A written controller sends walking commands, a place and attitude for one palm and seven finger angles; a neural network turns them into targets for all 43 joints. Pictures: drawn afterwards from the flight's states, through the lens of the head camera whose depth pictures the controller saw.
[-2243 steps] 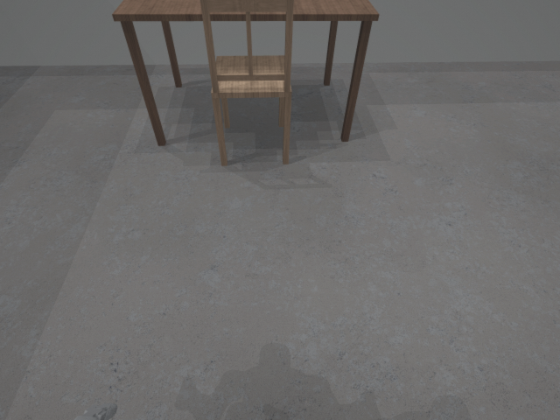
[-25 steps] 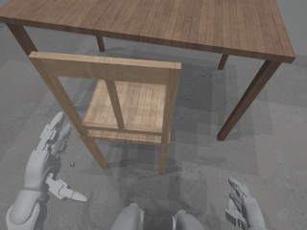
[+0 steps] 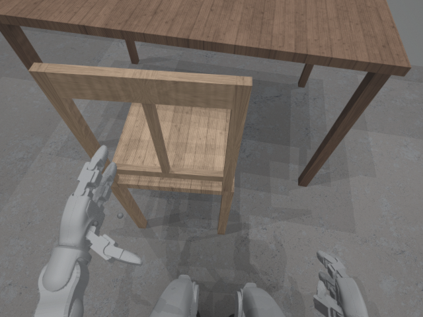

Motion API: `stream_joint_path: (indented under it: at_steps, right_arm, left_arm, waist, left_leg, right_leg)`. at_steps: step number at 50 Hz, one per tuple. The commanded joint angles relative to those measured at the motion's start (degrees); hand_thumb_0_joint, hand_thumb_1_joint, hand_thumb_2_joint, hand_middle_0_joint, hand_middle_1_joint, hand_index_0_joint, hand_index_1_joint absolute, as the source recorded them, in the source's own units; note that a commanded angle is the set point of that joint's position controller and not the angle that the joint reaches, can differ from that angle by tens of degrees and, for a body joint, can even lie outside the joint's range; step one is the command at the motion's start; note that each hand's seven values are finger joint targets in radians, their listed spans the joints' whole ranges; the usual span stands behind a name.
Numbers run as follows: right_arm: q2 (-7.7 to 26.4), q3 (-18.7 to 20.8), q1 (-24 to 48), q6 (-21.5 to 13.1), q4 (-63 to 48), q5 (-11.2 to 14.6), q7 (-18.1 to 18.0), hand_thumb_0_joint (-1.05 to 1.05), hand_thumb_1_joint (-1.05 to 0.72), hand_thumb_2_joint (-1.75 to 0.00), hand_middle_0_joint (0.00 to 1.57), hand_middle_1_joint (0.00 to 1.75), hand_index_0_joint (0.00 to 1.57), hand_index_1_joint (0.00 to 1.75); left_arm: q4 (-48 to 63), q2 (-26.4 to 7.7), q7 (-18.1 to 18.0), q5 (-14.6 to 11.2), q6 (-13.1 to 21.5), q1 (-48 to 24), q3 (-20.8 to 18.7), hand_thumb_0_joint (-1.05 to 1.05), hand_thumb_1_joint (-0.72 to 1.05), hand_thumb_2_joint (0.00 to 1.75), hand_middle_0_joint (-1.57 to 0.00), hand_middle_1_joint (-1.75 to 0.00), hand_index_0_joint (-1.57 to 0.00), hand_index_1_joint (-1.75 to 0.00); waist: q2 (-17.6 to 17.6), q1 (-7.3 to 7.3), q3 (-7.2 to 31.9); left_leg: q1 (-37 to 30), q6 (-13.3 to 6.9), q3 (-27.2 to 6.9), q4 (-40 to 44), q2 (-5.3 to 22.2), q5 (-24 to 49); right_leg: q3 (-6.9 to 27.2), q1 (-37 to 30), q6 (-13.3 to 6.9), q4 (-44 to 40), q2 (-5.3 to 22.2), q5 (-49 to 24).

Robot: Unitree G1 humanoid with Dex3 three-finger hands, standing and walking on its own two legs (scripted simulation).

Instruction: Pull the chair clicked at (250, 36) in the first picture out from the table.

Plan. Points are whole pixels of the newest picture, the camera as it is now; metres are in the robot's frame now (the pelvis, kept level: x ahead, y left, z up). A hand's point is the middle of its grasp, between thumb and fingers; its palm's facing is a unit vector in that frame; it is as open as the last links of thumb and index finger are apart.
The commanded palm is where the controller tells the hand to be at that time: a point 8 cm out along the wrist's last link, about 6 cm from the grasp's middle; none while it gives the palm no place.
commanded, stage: aim the fingers beside a spindle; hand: left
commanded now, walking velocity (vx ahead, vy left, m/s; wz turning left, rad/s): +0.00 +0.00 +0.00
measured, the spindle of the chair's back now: (158, 141) +0.47 +0.15 -0.01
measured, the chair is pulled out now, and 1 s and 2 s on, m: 0.13 0.13 0.13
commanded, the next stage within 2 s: none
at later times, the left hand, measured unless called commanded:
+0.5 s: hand (142, 204) +0.30 +0.15 +0.03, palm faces -0.04 -1.00 -0.02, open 16.9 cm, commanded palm +0.29 +0.20 +0.03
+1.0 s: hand (164, 192) +0.34 +0.12 +0.01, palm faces -0.04 -1.00 -0.04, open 16.9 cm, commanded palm +0.31 +0.18 +0.01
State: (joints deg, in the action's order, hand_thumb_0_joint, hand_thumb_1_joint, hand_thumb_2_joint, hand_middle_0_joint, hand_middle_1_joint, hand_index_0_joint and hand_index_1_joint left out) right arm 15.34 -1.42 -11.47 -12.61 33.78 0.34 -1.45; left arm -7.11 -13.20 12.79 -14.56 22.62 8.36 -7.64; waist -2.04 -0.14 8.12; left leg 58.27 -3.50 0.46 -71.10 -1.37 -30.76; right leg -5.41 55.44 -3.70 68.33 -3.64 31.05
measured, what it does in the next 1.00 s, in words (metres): stands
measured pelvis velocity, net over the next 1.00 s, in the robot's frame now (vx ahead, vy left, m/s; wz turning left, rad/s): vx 0.00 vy -0.01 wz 0.00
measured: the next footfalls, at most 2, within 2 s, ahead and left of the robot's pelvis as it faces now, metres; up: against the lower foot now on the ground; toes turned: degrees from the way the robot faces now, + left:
none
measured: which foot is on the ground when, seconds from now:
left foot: down 0.00-1.00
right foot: down 0.00-1.00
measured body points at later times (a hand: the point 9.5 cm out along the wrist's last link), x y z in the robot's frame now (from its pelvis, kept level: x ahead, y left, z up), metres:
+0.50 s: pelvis +0.00 +0.01 -0.01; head +0.10 +0.02 +0.43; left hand +0.30 +0.20 +0.03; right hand +0.19 -0.22 -0.11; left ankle +0.03 +0.08 -0.63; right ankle +0.02 -0.09 -0.63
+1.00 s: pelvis +0.00 -0.01 -0.02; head +0.10 -0.01 +0.42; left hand +0.33 +0.17 +0.01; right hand +0.16 -0.25 -0.13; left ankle +0.03 +0.08 -0.63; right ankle +0.02 -0.09 -0.63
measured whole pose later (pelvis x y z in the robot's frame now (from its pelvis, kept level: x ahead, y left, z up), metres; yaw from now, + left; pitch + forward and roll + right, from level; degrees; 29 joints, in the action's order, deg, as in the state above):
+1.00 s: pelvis +0.00 -0.01 -0.02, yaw +0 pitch +22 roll -1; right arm 14.1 -0.7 -10.8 -7.2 35.0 -0.9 0.6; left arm -20.6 -8.9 3.0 -6.8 24.3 -7.5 -2.1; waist -1.8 -1.1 9.7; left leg 65.2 -3.0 1.2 -75.3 -1.3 -31.9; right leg -5.1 63.1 -4.5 73.9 -3.5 32.7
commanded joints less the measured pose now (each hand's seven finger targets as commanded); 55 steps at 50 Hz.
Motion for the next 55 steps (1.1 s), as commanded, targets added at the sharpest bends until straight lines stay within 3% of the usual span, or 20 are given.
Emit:
stream_joint_path:
  at_steps: [1,4,8,9,14,17,23,26,27,28,29,32,35,40,43,46,49,52,54,55]
  right_arm:
    - [7.91,3.35,1.84,-3.01,-8.00,-0.26,-0.34,0.00,-0.90,-0.90,0.20,0.30,0.20,0.30]
    - [7.94,3.35,1.65,-2.45,-7.91,-0.36,-0.02,0.00,-0.90,-0.90,0.20,0.30,0.20,0.30]
    - [7.87,3.61,1.41,-1.63,-8.45,-0.46,0.39,0.00,-0.90,-0.90,0.20,0.30,0.20,0.30]
    - [7.69,3.50,1.57,-1.40,-8.25,-0.47,0.44,0.00,-0.90,-0.90,0.20,0.30,0.20,0.30]
    - [7.55,3.61,1.58,-0.51,-7.80,-0.73,0.63,0.00,-0.90,-0.90,0.20,0.30,0.20,0.30]
    - [7.45,3.54,1.65,-0.29,-7.89,-0.76,0.82,0.00,-0.90,-0.90,0.20,0.30,0.20,0.30]
    - [7.29,3.76,1.28,0.33,-7.60,-0.80,1.10,0.00,-0.90,-0.90,0.20,0.30,0.20,0.30]
    - [7.29,3.77,1.42,0.85,-7.23,-0.91,1.07,0.00,-0.90,-0.90,0.20,0.30,0.20,0.30]
    - [7.43,3.86,1.30,0.92,-7.10,-0.99,0.95,0.00,-0.90,-0.90,0.20,0.30,0.20,0.30]
    - [7.24,3.73,1.48,1.13,-7.24,-1.01,1.03,0.00,-0.90,-0.90,0.20,0.30,0.20,0.30]
    - [7.03,3.65,1.74,1.17,-7.16,-1.03,1.07,0.00,-0.90,-0.90,0.20,0.30,0.20,0.30]
    - [7.14,3.72,1.63,1.41,-7.05,-1.18,1.16,0.00,-0.90,-0.90,0.20,0.30,0.20,0.30]
    - [6.80,3.58,1.41,1.64,-6.48,-1.16,1.22,0.00,-0.90,-0.90,0.20,0.30,0.20,0.30]
    - [6.81,3.65,0.70,1.60,-5.93,-1.04,1.28,0.00,-0.90,-0.90,0.20,0.30,0.20,0.30]
    - [7.05,3.81,0.17,2.00,-5.78,-1.00,1.21,0.00,-0.90,-0.90,0.20,0.30,0.20,0.30]
    - [6.93,3.88,0.25,2.59,-6.00,-1.09,1.20,0.00,-0.90,-0.90,0.20,0.30,0.20,0.30]
    - [6.38,3.75,0.39,3.03,-6.60,-1.19,1.52,0.00,-0.90,-0.90,0.20,0.30,0.20,0.30]
    - [6.23,3.66,0.41,3.22,-6.73,-1.06,1.62,0.00,-0.90,-0.90,0.20,0.30,0.20,0.30]
    - [6.06,3.57,0.39,3.12,-6.34,-0.83,1.68,0.00,-0.90,-0.90,0.20,0.30,0.20,0.30]
    - [6.30,3.69,0.24,3.05,-6.17,-0.71,1.55,0.00,-0.90,-0.90,0.20,0.30,0.20,0.30]
  left_arm:
    - [11.46,-5.83,-1.88,0.49,4.48,-8.10,-2.13,0.00,-0.50,0.30,-0.06,-0.08,-0.06,-0.08]
    - [10.91,-5.13,-2.76,1.73,3.92,-10.03,-0.50,0.00,-0.50,0.30,-0.06,-0.08,-0.06,-0.08]
    - [11.93,-4.85,-4.00,2.72,3.49,-8.56,-0.16,0.00,-0.50,0.30,-0.06,-0.08,-0.06,-0.08]
    - [11.53,-3.53,-4.23,2.87,3.37,-10.02,1.38,0.00,-0.50,0.30,-0.06,-0.08,-0.06,-0.08]
    - [9.31,-4.22,-5.62,3.48,3.81,-11.75,-0.19,0.00,-0.50,0.30,-0.06,-0.08,-0.06,-0.08]
    - [10.19,-2.30,-6.05,4.27,4.30,-14.23,2.57,0.00,-0.50,0.30,-0.06,-0.08,-0.06,-0.08]
    - [9.05,-0.25,-6.76,5.60,4.12,-15.92,5.63,0.00,-0.50,0.30,-0.06,-0.08,-0.06,-0.08]
    - [6.26,-1.00,-7.75,5.97,3.93,-17.33,4.31,0.00,-0.50,0.30,-0.06,-0.08,-0.06,-0.08]
    - [6.41,-2.53,-8.28,6.12,4.17,-18.13,2.59,0.00,-0.50,0.30,-0.06,-0.08,-0.06,-0.08]
    - [5.18,-2.00,-8.56,6.42,4.12,-17.56,2.84,0.00,-0.50,0.30,-0.06,-0.08,-0.06,-0.08]
    - [5.71,-0.98,-8.78,6.26,4.41,-20.07,3.91,0.00,-0.50,0.30,-0.06,-0.08,-0.06,-0.08]
    - [5.13,-2.89,-9.62,6.32,4.99,-19.75,1.68,0.00,-0.50,0.30,-0.06,-0.08,-0.06,-0.08]
    - [2.72,-1.35,-9.44,6.38,5.39,-22.36,3.21,0.00,-0.50,0.30,-0.06,-0.08,-0.06,-0.08]
    - [1.20,1.39,-8.87,6.74,5.73,-26.34,6.89,0.00,-0.50,0.30,-0.06,-0.08,-0.06,-0.08]
    - [-1.47,-0.01,-9.44,7.00,5.37,-26.14,5.22,0.00,-0.50,0.30,-0.06,-0.08,-0.06,-0.08]
    - [-2.72,-3.36,-10.37,6.95,5.55,-25.08,0.89,0.00,-0.50,0.30,-0.06,-0.08,-0.06,-0.08]
    - [-1.04,-4.68,-10.90,6.84,6.38,-23.63,-1.26,0.00,-0.50,0.30,-0.06,-0.08,-0.06,-0.08]
    - [-0.12,-4.24,-10.44,6.11,7.18,-22.38,-1.04,0.00,-0.50,0.30,-0.06,-0.08,-0.06,-0.08]
    - [-1.59,-1.30,-9.19,5.70,7.32,-22.13,2.00,0.00,-0.50,0.30,-0.06,-0.08,-0.06,-0.08]
    - [-1.40,-1.77,-8.64,5.61,7.57,-22.23,1.88,0.00,-0.50,0.30,-0.06,-0.08,-0.06,-0.08]
  waist:
    - [-0.49,-0.22,17.15]
    - [-0.61,-0.72,17.94]
    - [-1.40,0.20,20.20]
    - [-0.27,-0.73,19.37]
    - [0.76,-0.30,18.90]
    - [-1.79,-0.82,19.33]
    - [-1.16,-1.32,20.30]
    - [0.92,-1.30,19.51]
    - [0.76,-0.97,20.40]
    - [0.94,-0.53,20.48]
    - [0.48,-1.25,20.31]
    - [-0.53,-0.30,21.98]
    - [1.27,-1.28,21.49]
    - [0.14,-2.48,22.09]
    - [1.83,-2.03,22.12]
    - [3.46,-0.67,23.29]
    - [1.38,0.86,25.62]
    - [2.34,0.27,25.66]
    - [4.12,-1.27,22.28]
    - [4.38,-1.34,21.65]
  left_leg:
    - [-12.03,2.48,-5.50,10.26,0.63,13.21]
    - [-12.79,2.69,-5.91,10.15,0.79,13.81]
    - [-14.90,3.41,-6.39,10.36,0.97,16.97]
    - [-14.67,3.21,-6.52,9.99,1.02,16.72]
    - [-12.57,3.43,-6.39,9.28,0.93,16.15]
    - [-14.30,3.69,-7.02,9.23,1.12,16.11]
    - [-14.80,3.98,-7.40,8.43,1.21,17.85]
    - [-12.51,3.50,-6.92,7.91,1.01,15.13]
    - [-12.12,3.52,-6.77,7.74,0.90,15.51]
    - [-12.02,3.49,-6.63,7.84,0.90,15.16]
    - [-11.89,3.39,-6.54,7.51,0.78,14.91]
    - [-11.38,3.29,-5.88,7.08,0.53,15.38]
    - [-9.11,2.52,-5.07,6.02,0.33,13.77]
    - [-9.75,2.42,-5.22,5.48,0.35,13.69]
    - [-8.21,2.26,-4.91,5.30,0.29,13.75]
    - [-6.05,2.07,-3.76,5.06,-0.13,13.86]
    - [-6.73,2.21,-3.11,5.35,-0.44,16.50]
    - [-5.96,1.91,-2.77,5.02,-0.47,17.00]
    - [-4.74,1.74,-2.75,4.86,-0.36,15.17]
    - [-4.52,1.76,-2.90,4.93,-0.25,14.62]
  right_leg:
    - [4.82,-7.34,1.73,-8.76,0.82,-10.82]
    - [4.24,-6.08,1.72,-8.09,0.71,-11.23]
    - [3.46,-6.11,1.48,-7.13,0.60,-12.92]
    - [3.39,-5.44,1.60,-7.19,0.55,-13.00]
    - [3.43,-5.04,1.49,-6.42,0.51,-12.76]
    - [3.11,-3.01,1.32,-5.93,0.44,-11.69]
    - [2.90,-1.88,1.38,-5.33,0.62,-12.61]
    - [3.25,-1.81,1.47,-5.54,0.64,-11.52]
    - [3.31,-2.28,1.35,-5.20,0.59,-11.80]
    - [3.37,-2.30,1.37,-5.15,0.64,-11.57]
    - [3.45,-1.87,1.45,-5.19,0.72,-11.58]
    - [4.00,-3.18,1.25,-5.02,0.68,-12.40]
    - [4.99,-3.98,1.63,-5.55,0.89,-12.53]
    - [5.02,-2.51,1.62,-5.45,1.08,-12.60]
    - [5.35,-3.38,1.66,-5.39,1.14,-13.12]
    - [6.68,-6.80,1.85,-5.76,1.35,-14.36]
    - [7.22,-9.79,1.77,-5.18,1.41,-18.00]
    - [8.13,-11.76,2.09,-5.69,1.48,-20.39]
    - [8.54,-10.78,2.61,-6.71,1.74,-19.68]
    - [8.62,-10.50,2.55,-6.90,1.74,-18.84]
